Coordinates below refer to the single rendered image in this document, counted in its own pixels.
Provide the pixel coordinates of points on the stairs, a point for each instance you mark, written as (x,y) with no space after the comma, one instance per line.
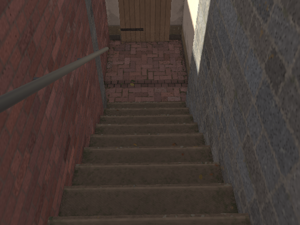
(140,201)

